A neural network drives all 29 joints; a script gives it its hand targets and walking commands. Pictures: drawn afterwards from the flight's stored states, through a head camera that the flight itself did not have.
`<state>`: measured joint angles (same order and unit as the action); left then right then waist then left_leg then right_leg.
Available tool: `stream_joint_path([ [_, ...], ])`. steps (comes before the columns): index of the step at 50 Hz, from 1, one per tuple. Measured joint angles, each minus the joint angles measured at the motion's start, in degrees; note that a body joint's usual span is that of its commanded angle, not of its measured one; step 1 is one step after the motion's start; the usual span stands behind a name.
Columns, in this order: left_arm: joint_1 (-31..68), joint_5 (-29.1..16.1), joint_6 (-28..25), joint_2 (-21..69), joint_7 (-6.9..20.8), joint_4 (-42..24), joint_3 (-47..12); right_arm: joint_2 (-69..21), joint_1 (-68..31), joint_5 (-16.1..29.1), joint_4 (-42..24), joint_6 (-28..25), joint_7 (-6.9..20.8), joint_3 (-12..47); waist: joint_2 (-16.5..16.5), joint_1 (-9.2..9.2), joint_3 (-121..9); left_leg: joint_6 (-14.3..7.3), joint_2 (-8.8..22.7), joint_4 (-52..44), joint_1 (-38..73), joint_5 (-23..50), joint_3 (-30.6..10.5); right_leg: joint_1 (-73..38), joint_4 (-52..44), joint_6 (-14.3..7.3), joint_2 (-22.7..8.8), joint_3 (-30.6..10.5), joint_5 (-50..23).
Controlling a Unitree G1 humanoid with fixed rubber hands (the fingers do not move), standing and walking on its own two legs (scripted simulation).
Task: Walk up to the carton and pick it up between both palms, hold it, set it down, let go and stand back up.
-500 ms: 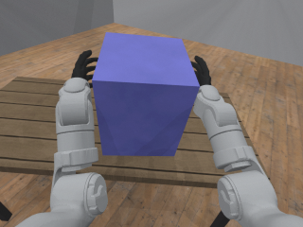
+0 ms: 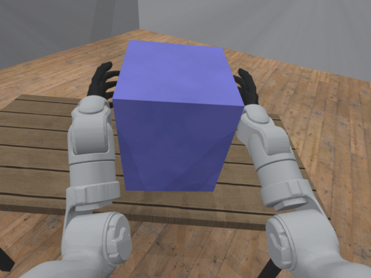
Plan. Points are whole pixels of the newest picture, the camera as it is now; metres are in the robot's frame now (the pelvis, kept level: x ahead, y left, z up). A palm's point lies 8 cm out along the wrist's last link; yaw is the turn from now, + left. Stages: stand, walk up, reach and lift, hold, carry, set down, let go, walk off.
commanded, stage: hold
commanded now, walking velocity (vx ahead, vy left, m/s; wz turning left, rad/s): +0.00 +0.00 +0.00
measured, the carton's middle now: (173, 119) +0.39 +0.01 +0.19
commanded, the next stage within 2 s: set down in 0.82 s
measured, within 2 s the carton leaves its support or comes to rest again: neither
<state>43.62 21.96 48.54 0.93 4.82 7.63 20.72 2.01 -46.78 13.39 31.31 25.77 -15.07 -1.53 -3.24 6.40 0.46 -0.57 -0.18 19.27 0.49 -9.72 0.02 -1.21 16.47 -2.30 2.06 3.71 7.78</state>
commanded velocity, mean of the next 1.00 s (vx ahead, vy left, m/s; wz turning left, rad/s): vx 0.00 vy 0.00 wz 0.00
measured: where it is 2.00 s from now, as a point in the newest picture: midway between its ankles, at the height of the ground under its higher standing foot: outside the picture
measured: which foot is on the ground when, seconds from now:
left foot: down 0.00-1.00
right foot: down 0.00-1.00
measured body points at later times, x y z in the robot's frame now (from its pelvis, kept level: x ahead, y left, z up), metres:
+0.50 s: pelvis +0.00 +0.00 +0.00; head -0.07 +0.02 +0.44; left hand +0.38 +0.15 +0.25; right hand +0.38 -0.14 +0.24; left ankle +0.02 +0.11 -0.75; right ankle +0.03 -0.09 -0.75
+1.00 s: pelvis +0.00 +0.00 +0.00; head -0.07 +0.02 +0.44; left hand +0.38 +0.15 +0.26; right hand +0.38 -0.14 +0.25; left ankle +0.02 +0.11 -0.75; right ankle +0.03 -0.09 -0.75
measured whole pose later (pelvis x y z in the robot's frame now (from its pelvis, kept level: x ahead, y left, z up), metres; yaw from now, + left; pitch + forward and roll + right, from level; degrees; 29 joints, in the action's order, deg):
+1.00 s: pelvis +0.00 +0.00 +0.00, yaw +1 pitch -10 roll +0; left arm 46.2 22.8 45.7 1.3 4.7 10.5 22.1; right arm 1.1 -48.4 10.7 33.7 23.1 -13.9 -4.3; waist -3.3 6.2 0.8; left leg -0.7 -0.4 19.3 0.6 -9.6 -0.5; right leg -1.5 16.4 -2.3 1.9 4.2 7.9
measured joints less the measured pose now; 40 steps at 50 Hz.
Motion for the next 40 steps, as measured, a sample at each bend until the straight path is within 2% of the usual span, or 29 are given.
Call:
stream_joint_path([
  [40,0.4,0.3,0.0,0.2,0.0,0.7,0.4,0.0,-0.1,0.0,0.5,0.1,0.0,-0.3,-0.1,-0.06,0.2,0.0,0.0,0.0,0.1,0.1,-0.1,-0.1,0.1,-0.1,0.0,0.1,0.0],
])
